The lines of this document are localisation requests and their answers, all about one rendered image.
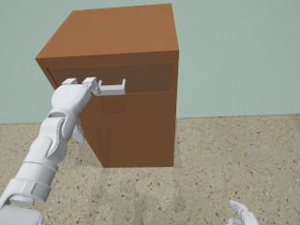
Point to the robot left forearm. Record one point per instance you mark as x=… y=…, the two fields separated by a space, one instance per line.
x=33 y=180

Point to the robot right hand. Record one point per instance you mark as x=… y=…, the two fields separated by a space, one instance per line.
x=246 y=217

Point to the drawer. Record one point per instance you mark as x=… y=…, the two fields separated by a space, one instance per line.
x=140 y=77

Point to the robot left upper arm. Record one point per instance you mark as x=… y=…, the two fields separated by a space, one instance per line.
x=15 y=215

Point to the cabinet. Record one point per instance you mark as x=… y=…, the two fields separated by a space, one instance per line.
x=134 y=130

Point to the handle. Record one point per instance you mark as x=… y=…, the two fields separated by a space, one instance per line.
x=112 y=90

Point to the robot left hand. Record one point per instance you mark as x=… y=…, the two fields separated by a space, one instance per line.
x=73 y=97

